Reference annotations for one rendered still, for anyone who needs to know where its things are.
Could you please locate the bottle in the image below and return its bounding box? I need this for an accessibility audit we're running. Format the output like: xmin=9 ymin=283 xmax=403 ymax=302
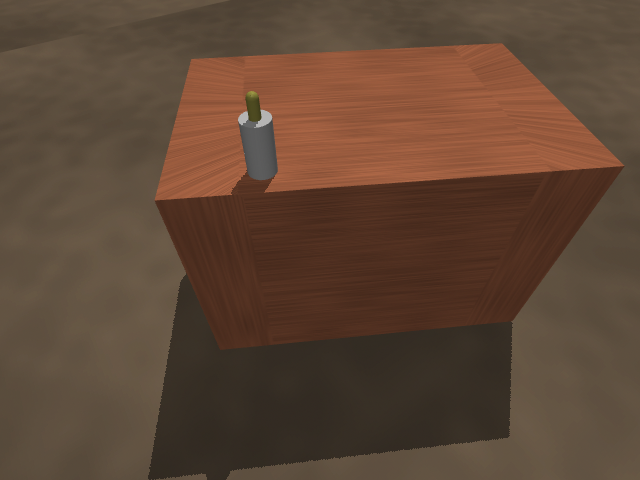
xmin=238 ymin=91 xmax=278 ymax=180

